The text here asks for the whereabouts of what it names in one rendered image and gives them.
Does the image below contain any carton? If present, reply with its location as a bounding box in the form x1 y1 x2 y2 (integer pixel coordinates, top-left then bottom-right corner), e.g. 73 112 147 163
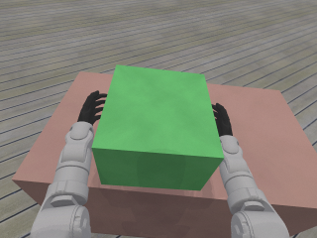
91 64 225 191

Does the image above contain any robot left forearm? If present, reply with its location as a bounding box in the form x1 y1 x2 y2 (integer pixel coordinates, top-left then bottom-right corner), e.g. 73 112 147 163
30 121 94 238

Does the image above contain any pedestal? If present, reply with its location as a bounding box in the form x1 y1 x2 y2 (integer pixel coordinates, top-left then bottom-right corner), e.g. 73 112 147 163
12 71 317 238

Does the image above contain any robot left hand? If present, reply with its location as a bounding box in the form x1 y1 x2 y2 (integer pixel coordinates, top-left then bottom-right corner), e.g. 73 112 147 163
77 90 108 126

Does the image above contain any robot right hand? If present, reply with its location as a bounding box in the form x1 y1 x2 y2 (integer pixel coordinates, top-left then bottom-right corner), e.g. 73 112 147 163
211 103 233 137

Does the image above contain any right robot upper arm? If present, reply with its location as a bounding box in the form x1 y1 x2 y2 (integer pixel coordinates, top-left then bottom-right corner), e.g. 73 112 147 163
231 210 289 238

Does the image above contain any left robot upper arm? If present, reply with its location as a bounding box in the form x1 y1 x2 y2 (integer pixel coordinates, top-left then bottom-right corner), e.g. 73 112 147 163
31 204 91 238

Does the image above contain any robot right forearm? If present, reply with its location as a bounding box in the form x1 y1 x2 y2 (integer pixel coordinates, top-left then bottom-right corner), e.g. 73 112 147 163
219 135 290 238

